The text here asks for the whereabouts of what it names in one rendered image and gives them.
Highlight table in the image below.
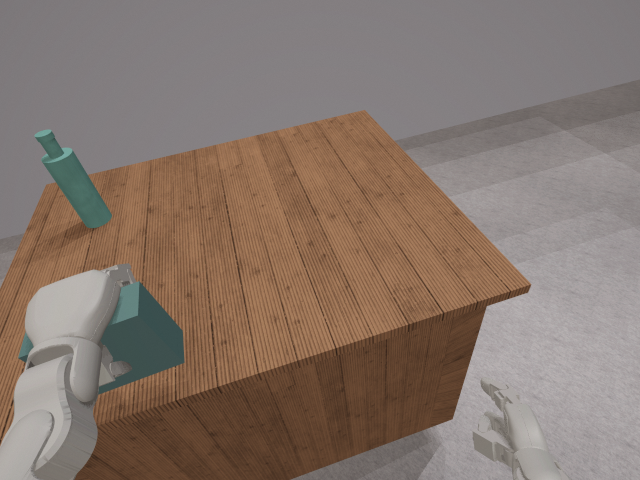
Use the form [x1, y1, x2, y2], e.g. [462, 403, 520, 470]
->
[0, 110, 531, 480]

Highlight right robot hand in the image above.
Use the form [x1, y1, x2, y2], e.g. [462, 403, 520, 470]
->
[472, 377, 549, 468]

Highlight right robot forearm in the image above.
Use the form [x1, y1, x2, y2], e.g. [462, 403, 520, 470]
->
[512, 448, 571, 480]

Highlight left robot forearm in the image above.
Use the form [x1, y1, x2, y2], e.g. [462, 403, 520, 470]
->
[0, 337, 102, 480]

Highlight left robot hand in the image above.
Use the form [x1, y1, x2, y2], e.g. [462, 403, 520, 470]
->
[25, 263, 137, 387]

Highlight sponge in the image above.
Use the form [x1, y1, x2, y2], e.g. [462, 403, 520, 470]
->
[18, 281, 185, 395]

